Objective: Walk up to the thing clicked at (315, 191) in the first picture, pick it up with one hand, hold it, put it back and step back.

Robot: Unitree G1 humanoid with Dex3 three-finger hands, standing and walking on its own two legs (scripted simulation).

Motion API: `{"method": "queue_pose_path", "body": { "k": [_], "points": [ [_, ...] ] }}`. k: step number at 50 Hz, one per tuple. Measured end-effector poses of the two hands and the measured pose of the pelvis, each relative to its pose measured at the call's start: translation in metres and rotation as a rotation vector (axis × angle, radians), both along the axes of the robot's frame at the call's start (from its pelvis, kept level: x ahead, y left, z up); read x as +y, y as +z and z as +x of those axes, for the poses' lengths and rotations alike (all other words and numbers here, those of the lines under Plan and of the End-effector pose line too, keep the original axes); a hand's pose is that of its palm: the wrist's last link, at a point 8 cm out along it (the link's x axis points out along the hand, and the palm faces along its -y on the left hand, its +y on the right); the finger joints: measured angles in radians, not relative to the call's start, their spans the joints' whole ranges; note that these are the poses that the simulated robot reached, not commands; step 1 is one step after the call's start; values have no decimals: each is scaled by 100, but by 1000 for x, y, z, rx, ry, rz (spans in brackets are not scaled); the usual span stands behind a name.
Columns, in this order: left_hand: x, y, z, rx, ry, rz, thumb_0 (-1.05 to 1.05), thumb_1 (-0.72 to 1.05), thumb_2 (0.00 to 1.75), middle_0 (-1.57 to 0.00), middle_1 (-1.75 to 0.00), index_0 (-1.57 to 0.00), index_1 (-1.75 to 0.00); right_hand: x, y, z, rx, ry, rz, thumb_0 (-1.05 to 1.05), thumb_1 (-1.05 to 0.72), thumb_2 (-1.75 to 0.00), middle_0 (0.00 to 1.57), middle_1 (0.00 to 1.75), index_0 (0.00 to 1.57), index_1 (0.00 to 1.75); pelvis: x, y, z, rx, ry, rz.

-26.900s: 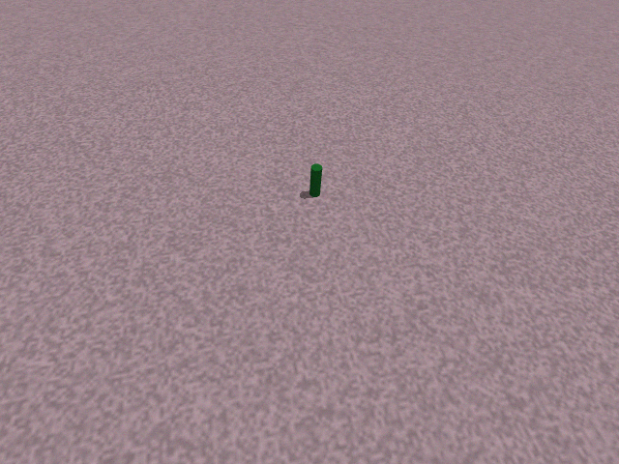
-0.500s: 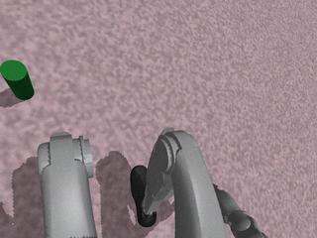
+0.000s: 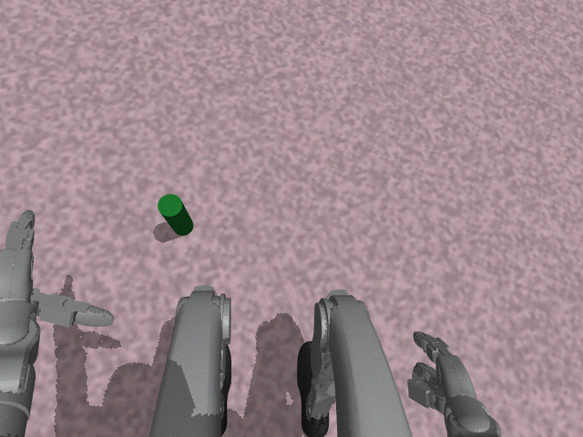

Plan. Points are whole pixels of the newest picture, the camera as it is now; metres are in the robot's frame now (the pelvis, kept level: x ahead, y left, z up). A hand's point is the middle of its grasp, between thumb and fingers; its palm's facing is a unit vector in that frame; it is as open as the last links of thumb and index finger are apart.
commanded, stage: home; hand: left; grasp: from the side
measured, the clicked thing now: (177, 216) +0.49 +0.24 -0.42
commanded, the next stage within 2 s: none
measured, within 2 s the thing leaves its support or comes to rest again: neither
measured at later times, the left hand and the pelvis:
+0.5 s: hand (23, 317) +0.25 +0.23 +0.10, palm faces +0.17 -0.92 -0.35, open 17.3 cm; pelvis +0.06 +0.01 +0.19, yaw +3 degrees
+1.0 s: hand out of the picture +0.22 +0.20 +0.16, palm faces +0.17 -0.94 -0.29, open 17.4 cm; pelvis +0.07 +0.01 +0.22, yaw +4 degrees
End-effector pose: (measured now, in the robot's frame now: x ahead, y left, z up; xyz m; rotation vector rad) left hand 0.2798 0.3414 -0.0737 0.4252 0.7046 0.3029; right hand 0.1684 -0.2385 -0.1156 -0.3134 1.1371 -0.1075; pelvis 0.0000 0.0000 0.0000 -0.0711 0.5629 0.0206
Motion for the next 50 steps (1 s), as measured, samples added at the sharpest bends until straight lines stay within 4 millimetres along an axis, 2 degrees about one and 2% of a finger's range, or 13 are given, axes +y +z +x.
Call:
{"method": "queue_pose_path", "body": {
  "k": [7, 13, 18, 24, 30, 35, 43, 50],
  "points": [
    [-16, 68, -13, 31, 68, -22, -1, -47, 10, -7, -7, -7, -7, -7, 83, 28, -132, -13, -35, 0, -90, -90, 20, 30, 20, 30, -3, 66, 19, -59, 16, 13],
    [-37, 116, -24, 68, 85, -72, -1, -50, 8, -6, -6, -7, -6, -9, 145, 38, -210, -30, -49, 0, -90, -90, 20, 30, 20, 30, -1, 116, 36, -133, 28, 19],
    [-54, 154, -34, 80, 92, -112, -1, -52, 7, -6, -6, -6, -6, -5, 187, 41, -254, -46, -50, 0, -90, -90, 20, 30, 20, 30, 1, 151, 48, -204, 38, 25],
    [-71, 201, -49, 70, 81, -144, -1, -51, 7, -6, -6, -6, -6, 6, 226, 44, -313, -64, -35, 0, -89, -90, 20, 30, 20, 30, 5, 185, 60, -289, 48, 32],
    [-86, 244, -63, 34, 56, -167, -1, -50, 8, -6, -6, -6, -6, 19, 252, 53, -394, -70, -6, 1, -89, -90, 20, 30, 20, 30, 10, 207, 70, -356, 52, 38],
    [-93, 265, -72, 3, 42, -180, -1, -51, 8, -6, -6, -6, -6, 29, 266, 66, -459, -52, 18, 1, -89, -90, 20, 30, 20, 30, 11, 215, 73, -390, 52, 44],
    [-94, 267, -82, 6, 55, -196, -1, -52, 7, -6, -6, -6, -6, 33, 277, 81, -508, 5, 20, 1, -89, -90, 20, 30, 20, 30, 8, 219, 73, -412, 58, 50],
    [-96, 266, -81, 9, 52, -202, -1, -53, 6, -5, -6, -6, -6, 26, 278, 79, -497, 18, 2, 1, -89, -90, 20, 30, 20, 30, 5, 220, 73, -421, 63, 52]
  ]
}}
